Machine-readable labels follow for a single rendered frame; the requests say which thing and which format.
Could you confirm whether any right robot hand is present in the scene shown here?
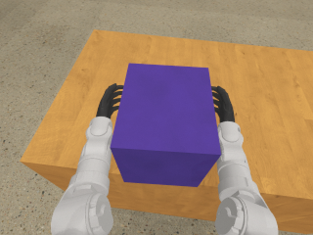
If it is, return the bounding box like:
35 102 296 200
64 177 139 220
211 85 235 123

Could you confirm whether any carton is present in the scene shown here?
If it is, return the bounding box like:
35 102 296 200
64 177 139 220
110 63 221 187

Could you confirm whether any pedestal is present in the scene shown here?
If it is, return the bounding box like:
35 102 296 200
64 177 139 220
20 29 313 234

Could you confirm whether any robot right forearm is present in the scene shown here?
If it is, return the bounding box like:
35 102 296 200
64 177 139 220
216 121 279 230

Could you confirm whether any right robot upper arm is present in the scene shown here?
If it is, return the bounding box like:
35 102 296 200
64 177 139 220
214 196 279 235

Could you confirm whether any left robot upper arm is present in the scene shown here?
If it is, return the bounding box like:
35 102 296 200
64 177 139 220
51 191 113 235

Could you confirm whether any robot left forearm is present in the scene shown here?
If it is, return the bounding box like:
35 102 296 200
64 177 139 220
51 117 112 235

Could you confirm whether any left robot hand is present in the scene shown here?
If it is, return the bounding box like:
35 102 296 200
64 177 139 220
96 83 124 119

